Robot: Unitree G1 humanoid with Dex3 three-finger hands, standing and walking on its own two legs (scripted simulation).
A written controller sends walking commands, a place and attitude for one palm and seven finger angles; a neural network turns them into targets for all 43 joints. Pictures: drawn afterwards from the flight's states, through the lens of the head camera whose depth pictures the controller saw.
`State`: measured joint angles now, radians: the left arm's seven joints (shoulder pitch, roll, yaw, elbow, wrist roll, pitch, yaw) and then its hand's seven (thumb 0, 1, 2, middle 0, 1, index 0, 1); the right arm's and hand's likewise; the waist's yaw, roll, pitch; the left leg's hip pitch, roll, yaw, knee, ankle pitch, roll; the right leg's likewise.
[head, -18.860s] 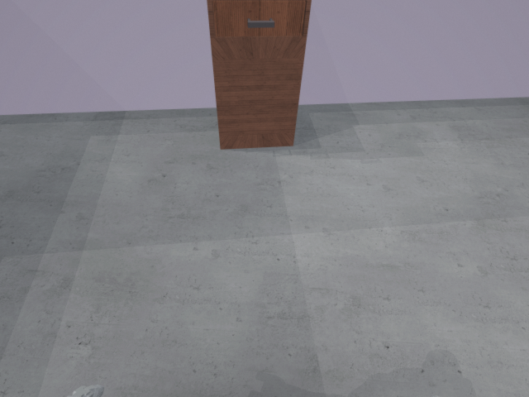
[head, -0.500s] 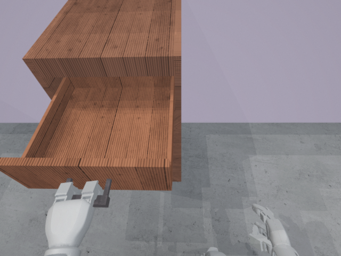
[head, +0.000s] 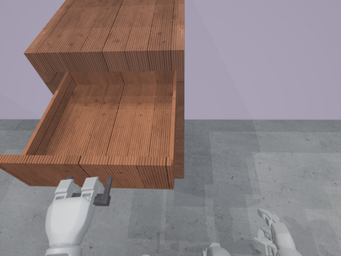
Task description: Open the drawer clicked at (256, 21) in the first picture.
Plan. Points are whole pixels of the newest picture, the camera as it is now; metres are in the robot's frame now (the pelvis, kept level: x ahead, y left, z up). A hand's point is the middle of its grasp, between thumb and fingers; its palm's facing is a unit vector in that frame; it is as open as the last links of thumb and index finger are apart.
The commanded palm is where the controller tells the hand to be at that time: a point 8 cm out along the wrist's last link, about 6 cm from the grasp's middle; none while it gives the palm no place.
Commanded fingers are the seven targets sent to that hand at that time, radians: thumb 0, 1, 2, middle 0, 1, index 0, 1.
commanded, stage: open the thumb to release the handle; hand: left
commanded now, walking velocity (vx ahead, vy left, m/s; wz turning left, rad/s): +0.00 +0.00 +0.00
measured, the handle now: (86, 190) +0.26 +0.22 +0.01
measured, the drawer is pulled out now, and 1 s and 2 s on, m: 0.30 0.30 0.30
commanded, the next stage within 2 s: lift the hand off the handle in 0.32 s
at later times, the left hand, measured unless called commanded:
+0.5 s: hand (84, 218) +0.20 +0.21 -0.01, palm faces +0.02 -0.07 -1.00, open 13.6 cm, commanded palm +0.18 +0.22 +0.04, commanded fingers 0.00 -0.50 0.30 -0.30 -1.20 -0.30 -1.20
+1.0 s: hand (77, 208) +0.21 +0.22 +0.02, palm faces +0.07 -0.06 -1.00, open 13.5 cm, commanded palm +0.19 +0.22 +0.08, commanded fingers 0.00 -0.50 0.30 -0.30 -1.20 -0.30 -1.20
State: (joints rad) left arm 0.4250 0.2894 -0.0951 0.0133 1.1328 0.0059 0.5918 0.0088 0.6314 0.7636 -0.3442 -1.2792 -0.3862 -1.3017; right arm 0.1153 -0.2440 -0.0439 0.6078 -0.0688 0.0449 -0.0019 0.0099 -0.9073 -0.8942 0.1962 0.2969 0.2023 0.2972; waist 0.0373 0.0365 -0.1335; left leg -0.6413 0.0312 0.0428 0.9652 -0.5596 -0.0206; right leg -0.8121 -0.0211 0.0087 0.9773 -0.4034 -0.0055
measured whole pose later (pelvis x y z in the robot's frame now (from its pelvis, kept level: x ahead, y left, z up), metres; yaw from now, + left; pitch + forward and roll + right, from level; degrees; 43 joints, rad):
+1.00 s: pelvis -0.03 -0.01 +0.02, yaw +1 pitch +8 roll +2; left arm 0.20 0.31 -0.11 0.16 1.08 0.03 0.49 0.00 -0.49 0.30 -0.35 -1.20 -0.37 -1.23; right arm 0.13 -0.23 -0.02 0.65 -0.04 0.02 -0.07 0.01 -0.91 -0.89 0.20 0.30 0.20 0.30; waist 0.05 0.05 -0.08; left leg -0.51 0.01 0.02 0.81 -0.44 -0.03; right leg -0.66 -0.04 -0.01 0.82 -0.30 -0.01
